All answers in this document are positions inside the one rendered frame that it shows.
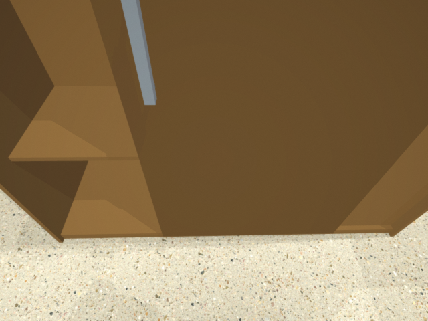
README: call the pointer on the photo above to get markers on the wardrobe door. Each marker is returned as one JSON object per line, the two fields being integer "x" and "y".
{"x": 272, "y": 117}
{"x": 401, "y": 187}

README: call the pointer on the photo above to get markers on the handle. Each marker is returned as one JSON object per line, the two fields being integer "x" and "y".
{"x": 135, "y": 27}

